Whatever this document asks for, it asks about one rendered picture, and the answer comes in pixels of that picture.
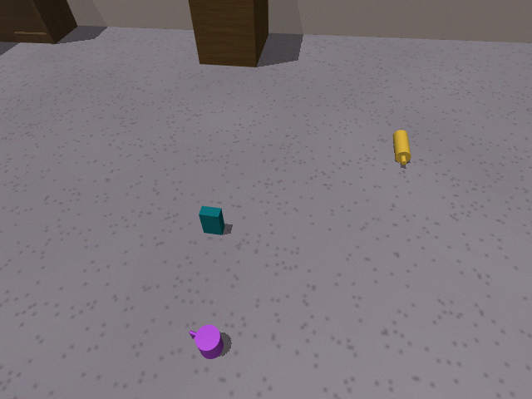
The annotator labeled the bookshelf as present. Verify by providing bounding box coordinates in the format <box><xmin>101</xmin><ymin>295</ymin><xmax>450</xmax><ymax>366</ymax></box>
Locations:
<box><xmin>0</xmin><ymin>0</ymin><xmax>78</xmax><ymax>44</ymax></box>

